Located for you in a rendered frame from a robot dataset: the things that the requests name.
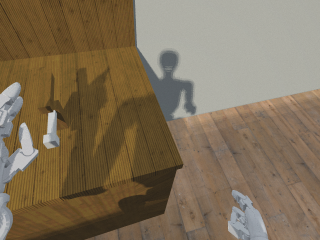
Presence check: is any robot left forearm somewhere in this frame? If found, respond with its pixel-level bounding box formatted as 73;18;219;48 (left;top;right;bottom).
0;193;13;240

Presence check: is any robot left hand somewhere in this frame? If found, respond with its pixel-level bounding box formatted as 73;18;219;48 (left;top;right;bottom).
0;82;39;193

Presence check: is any tap lever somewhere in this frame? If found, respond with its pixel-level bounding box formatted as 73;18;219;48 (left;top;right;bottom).
43;110;60;149

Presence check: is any robot right hand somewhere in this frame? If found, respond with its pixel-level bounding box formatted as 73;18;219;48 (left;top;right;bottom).
228;190;268;240

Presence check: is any counter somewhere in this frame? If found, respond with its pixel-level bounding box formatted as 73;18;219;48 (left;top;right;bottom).
0;0;184;240

